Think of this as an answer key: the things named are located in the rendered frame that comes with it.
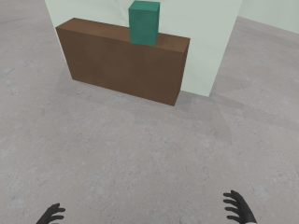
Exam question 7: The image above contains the carton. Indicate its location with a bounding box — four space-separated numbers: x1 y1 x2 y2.
128 0 161 46

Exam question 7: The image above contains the robot left hand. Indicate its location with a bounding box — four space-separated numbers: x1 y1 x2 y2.
36 203 65 224

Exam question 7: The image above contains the pedestal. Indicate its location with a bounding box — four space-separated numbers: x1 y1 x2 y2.
55 18 191 106

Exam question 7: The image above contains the robot right hand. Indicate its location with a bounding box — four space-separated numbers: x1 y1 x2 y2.
223 190 258 224

